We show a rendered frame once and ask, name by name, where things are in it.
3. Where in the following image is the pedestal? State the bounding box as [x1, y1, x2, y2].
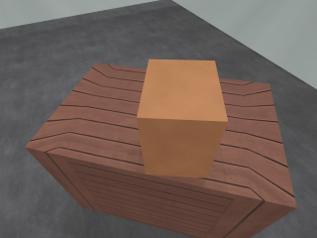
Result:
[25, 62, 297, 238]

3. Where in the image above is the carton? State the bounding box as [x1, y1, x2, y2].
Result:
[137, 59, 228, 179]

